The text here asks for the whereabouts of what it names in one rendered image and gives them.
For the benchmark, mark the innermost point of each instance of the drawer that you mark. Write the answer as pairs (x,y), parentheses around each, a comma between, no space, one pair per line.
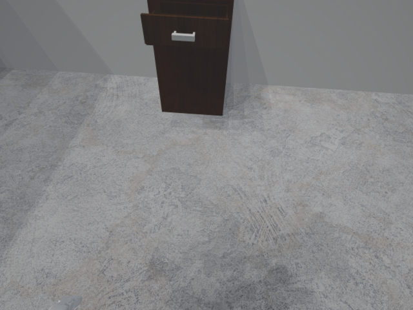
(209,22)

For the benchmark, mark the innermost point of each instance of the handle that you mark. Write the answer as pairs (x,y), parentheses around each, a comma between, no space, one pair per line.
(183,37)

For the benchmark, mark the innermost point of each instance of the robot left hand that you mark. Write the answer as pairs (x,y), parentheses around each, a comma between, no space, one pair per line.
(67,303)

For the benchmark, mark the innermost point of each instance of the cabinet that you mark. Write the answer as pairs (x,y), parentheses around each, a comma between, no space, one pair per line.
(192,80)

